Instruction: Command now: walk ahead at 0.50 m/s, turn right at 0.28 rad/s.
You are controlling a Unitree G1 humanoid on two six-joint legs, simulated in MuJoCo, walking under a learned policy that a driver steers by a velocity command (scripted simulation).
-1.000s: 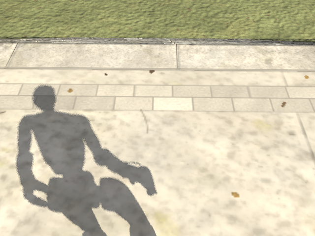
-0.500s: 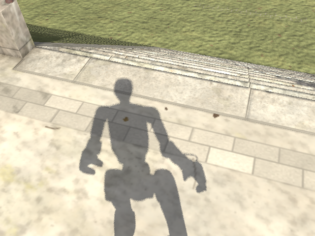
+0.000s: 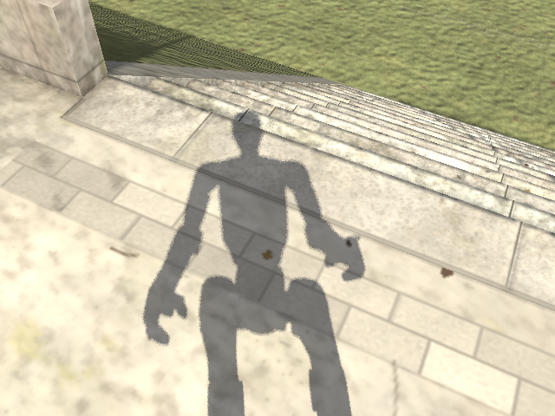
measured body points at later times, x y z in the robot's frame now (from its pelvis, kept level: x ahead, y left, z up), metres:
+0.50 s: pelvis +0.26 -0.08 -0.01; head +0.30 -0.10 +0.43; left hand +0.48 +0.14 -0.11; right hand +0.26 -0.37 -0.14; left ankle +0.14 +0.10 -0.63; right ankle +0.31 -0.17 -0.74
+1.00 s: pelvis +0.54 -0.13 -0.01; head +0.56 -0.14 +0.44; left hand +0.73 +0.06 -0.13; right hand +0.53 -0.42 -0.11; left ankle +0.65 -0.07 -0.74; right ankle +0.38 -0.18 -0.65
